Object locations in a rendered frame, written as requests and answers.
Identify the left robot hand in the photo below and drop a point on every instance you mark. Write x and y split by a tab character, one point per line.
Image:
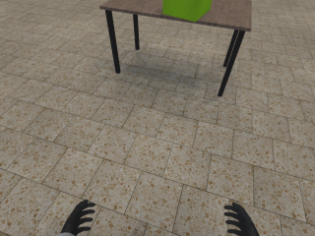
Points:
74	220

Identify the carton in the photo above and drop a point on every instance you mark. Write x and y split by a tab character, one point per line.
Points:
191	10

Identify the table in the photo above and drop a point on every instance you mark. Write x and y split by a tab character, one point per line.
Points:
228	14

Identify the right robot hand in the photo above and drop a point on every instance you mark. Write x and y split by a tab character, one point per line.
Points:
244	223

